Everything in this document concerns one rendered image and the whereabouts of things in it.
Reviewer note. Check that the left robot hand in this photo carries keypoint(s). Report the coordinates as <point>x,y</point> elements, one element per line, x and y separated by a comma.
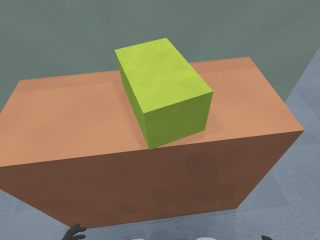
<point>74,230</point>

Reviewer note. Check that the carton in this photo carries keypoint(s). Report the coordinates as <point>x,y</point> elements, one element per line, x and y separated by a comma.
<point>168,97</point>

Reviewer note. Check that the pedestal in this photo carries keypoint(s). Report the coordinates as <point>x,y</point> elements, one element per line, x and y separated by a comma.
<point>71,147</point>

